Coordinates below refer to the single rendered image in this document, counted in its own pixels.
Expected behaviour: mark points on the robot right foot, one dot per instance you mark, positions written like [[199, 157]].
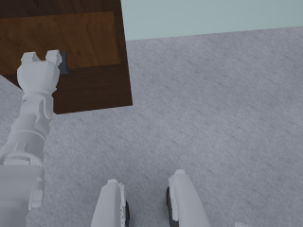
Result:
[[172, 223]]

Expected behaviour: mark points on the cabinet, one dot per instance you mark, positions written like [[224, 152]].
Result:
[[86, 88]]

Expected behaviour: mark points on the left robot hand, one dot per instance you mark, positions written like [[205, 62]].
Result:
[[35, 75]]

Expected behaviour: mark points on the left robot thigh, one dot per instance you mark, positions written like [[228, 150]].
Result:
[[112, 198]]

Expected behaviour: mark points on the handle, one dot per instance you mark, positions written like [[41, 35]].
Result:
[[14, 5], [63, 67]]

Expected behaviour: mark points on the drawer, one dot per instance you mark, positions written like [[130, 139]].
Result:
[[88, 39]]

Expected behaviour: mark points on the robot left upper arm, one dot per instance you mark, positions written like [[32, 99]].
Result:
[[22, 188]]

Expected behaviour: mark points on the robot left forearm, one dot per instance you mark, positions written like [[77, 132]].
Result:
[[25, 145]]

